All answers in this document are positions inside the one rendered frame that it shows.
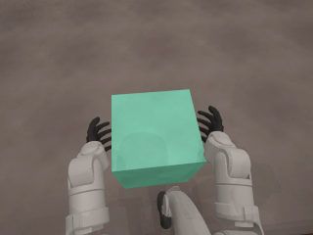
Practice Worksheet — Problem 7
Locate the robot right shin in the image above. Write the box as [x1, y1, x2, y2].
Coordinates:
[161, 186, 181, 217]

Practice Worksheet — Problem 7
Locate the carton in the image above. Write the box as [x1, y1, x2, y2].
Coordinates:
[112, 89, 207, 189]

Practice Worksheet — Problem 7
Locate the right robot hand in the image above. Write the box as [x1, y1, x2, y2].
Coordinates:
[197, 106, 224, 143]

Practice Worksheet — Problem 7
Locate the left robot hand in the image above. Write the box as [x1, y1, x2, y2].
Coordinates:
[86, 117, 112, 152]

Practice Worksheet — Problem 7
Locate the robot left forearm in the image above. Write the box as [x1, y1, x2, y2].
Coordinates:
[66, 141, 110, 235]

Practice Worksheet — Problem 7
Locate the robot right foot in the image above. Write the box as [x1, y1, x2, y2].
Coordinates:
[156, 191, 172, 229]

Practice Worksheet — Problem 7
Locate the robot right forearm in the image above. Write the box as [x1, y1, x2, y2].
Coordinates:
[203, 131, 264, 235]

